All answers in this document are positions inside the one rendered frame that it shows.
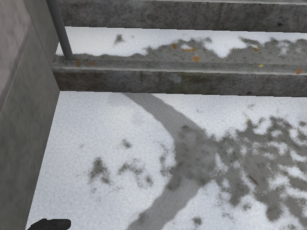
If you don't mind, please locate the left robot hand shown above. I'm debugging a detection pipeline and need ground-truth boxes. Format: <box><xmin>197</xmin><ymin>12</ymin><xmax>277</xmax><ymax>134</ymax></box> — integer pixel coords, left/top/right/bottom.
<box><xmin>27</xmin><ymin>218</ymin><xmax>71</xmax><ymax>230</ymax></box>

